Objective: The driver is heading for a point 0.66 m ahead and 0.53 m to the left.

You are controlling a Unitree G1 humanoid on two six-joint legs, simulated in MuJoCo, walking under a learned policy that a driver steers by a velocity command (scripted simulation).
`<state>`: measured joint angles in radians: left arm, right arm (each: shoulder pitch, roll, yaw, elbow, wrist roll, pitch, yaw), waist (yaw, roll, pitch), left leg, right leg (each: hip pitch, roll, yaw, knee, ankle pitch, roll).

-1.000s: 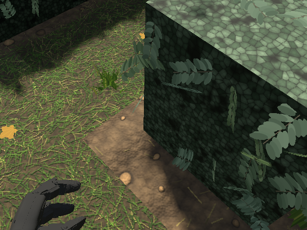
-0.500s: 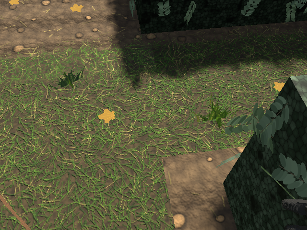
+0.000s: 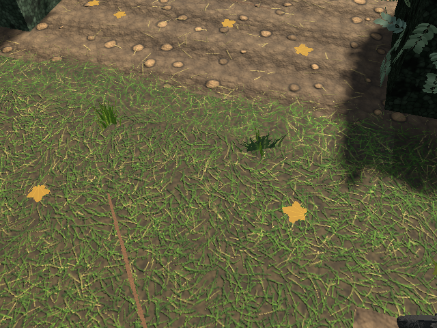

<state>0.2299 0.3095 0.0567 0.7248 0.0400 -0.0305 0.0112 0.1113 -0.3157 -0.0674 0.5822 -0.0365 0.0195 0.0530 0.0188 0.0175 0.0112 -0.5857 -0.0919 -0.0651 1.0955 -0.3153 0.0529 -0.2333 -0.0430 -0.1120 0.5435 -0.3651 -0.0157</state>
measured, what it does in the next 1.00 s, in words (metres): walks ahead, turning left: left foot, then right foot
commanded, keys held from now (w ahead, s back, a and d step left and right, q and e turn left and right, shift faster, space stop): w+q+shift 0.30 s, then w+shift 0.50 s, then w+q+shift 0.02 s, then shift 0.18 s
